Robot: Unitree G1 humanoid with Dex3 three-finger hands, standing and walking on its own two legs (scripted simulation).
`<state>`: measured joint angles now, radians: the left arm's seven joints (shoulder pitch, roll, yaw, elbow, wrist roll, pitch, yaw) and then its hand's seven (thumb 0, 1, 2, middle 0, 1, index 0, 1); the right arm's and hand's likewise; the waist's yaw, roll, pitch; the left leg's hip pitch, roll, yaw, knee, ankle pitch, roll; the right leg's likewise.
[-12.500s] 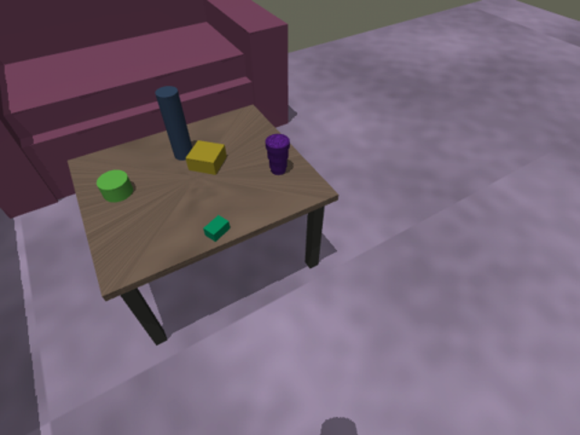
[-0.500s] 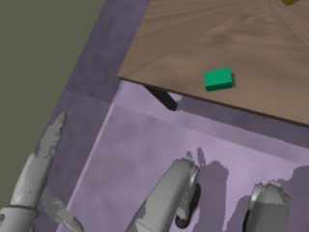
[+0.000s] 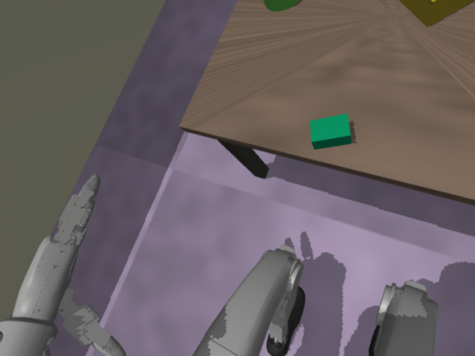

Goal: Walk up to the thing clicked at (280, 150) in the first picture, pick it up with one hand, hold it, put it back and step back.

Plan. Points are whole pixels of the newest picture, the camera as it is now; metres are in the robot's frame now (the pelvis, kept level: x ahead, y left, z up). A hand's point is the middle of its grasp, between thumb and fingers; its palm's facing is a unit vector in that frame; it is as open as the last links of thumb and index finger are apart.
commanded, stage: settle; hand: right
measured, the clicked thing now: out of the picture +0.57 -0.26 -0.05
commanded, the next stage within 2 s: lift in 0.90 s
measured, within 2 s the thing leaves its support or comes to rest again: leaves its support in 0.18 s
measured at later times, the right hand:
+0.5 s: hand out of the picture +0.54 -0.27 +0.02, palm faces +0.34 +0.94 -0.03, open 10.3 cm
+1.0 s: hand out of the picture +0.56 -0.27 +0.04, palm faces +0.34 +0.94 -0.02, open 10.4 cm
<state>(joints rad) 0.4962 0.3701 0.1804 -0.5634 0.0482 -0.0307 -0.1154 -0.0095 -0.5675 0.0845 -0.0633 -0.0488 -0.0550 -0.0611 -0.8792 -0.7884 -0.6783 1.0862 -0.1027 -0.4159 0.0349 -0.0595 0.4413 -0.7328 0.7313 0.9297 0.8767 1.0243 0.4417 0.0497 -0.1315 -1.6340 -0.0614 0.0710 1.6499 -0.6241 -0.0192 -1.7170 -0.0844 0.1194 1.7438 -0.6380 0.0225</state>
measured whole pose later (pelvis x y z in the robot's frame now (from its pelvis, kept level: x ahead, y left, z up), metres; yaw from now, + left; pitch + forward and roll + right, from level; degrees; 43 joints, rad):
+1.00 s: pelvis +0.01 +0.00 +0.06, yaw -1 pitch +32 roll +7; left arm 0.38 0.31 0.06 -0.28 0.09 -0.01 -0.06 -0.01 -0.57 0.08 -0.06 -0.04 -0.05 -0.06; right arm -0.92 -0.74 -0.60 1.21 -0.08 -0.45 0.01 -0.06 0.60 -0.92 0.71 1.13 0.87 1.18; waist 0.39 0.03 -0.12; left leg -1.40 -0.06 0.06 1.41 -0.57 -0.02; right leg -1.49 -0.09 0.10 1.52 -0.59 0.02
